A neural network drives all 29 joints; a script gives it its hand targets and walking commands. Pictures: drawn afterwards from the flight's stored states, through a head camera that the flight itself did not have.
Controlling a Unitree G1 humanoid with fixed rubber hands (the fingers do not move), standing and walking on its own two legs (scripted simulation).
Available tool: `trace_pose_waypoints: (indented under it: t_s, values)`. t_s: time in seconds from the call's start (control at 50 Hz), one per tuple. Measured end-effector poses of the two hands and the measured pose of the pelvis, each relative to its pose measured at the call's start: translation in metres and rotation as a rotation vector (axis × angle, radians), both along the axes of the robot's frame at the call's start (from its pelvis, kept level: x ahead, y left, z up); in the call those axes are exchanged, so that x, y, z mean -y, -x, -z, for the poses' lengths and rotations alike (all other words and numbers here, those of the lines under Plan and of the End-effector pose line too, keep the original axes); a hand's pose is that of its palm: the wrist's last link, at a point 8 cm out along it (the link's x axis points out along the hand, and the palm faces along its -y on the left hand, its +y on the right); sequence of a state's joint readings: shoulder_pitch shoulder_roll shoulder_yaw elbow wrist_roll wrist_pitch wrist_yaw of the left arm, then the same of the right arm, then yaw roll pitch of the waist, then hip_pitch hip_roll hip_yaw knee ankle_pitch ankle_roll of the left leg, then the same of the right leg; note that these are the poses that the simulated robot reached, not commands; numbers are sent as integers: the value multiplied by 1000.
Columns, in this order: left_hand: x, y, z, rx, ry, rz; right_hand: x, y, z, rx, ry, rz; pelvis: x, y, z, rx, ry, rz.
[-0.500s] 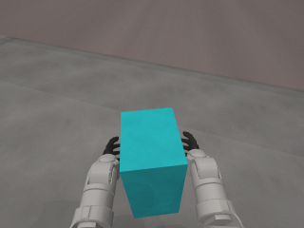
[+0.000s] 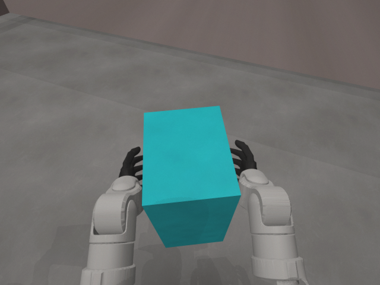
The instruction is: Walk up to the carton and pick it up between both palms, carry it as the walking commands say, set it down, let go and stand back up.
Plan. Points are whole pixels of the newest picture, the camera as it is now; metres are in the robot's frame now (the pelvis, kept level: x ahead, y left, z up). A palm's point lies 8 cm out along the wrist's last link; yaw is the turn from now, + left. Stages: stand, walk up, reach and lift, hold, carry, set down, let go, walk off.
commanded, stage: carry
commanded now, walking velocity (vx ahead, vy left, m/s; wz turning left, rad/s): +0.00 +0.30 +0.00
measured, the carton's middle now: (189, 186) +0.32 -0.01 +0.04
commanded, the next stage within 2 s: none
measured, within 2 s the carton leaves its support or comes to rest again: neither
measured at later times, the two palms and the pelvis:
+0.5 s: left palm (51, 231) +0.22 +0.24 +0.07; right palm (186, 227) +0.22 +0.00 +0.07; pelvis -0.05 +0.13 -0.01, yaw -4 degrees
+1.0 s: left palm out of the picture +0.15 +0.44 +0.06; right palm (56, 272) +0.16 +0.21 +0.08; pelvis -0.11 +0.32 +0.00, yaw -7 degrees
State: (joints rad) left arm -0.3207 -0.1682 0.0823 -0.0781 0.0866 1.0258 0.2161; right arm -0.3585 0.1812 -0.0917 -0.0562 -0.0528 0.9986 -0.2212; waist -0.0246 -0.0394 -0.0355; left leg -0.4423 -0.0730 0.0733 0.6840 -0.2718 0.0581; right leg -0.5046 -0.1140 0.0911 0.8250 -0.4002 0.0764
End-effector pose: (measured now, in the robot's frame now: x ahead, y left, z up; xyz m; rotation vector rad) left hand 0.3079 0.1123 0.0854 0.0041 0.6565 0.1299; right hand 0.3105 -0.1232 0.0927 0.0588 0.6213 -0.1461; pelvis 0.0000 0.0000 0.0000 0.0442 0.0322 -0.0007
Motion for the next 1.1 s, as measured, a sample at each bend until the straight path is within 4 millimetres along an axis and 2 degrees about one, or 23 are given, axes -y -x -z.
trace_pose_waypoints:
  t_s: [0.08, 0.18, 0.32, 0.4, 0.52, 0.58, 0.64, 0.7, 0.76, 0.82, 0.9, 0.96, 1.02, 1.1]
  values:
    - [-21, 17, 5, -35, -21, -13, -21, 11, 8, -35, -4, -33, -16, 4, 3, -10, 17, 40]
    - [-42, 37, 11, -81, -36, -13, -41, 34, 24, -81, -12, -41, -37, 11, 6, -11, 48, -6]
    - [-81, 58, 22, -95, 33, 18, -80, 60, 16, -98, 67, -21, -80, 26, 5, 0, 28, -8]
    - [-105, 71, 18, -73, 9, 27, -104, 72, 13, -77, 46, -17, -105, 38, 6, 4, 39, 40]
    - [-131, 86, 13, -69, -51, 50, -130, 94, 24, -72, -3, 1, -141, 54, 11, -7, 15, 68]
    - [-145, 97, 9, -108, -96, 83, -145, 110, 29, -95, -42, 22, -163, 60, 4, 2, 53, 31]
    - [-166, 105, 4, -111, -64, 78, -166, 123, 21, -123, -2, 13, -180, 65, -5, 2, 28, 33]
    - [-189, 110, -4, -89, -29, 75, -189, 125, 6, -101, 16, 11, -202, 72, -11, 4, 21, 29]
    - [-217, 110, -10, -32, -6, 71, -217, 122, -9, -45, 19, 25, -231, 80, -8, 1, 15, 13]
    - [-253, 112, -9, 17, 21, 57, -254, 122, -14, 4, 31, 24, -264, 88, 1, 12, 0, 3]
    - [-299, 133, 7, -37, 54, 13, -299, 133, -4, -55, 85, -34, -294, 98, 2, 25, 26, 57]
    - [-321, 151, 21, -105, 56, 2, -322, 146, 8, -122, 106, -62, -311, 106, 2, 25, 38, 90]
    - [-331, 160, 28, -133, 34, 16, -331, 157, 19, -149, 78, -42, -328, 119, 5, 24, 27, 130]
    - [-328, 163, 24, -114, -29, 86, -328, 178, 30, -115, -11, 50, -352, 138, 9, 21, 27, 186]
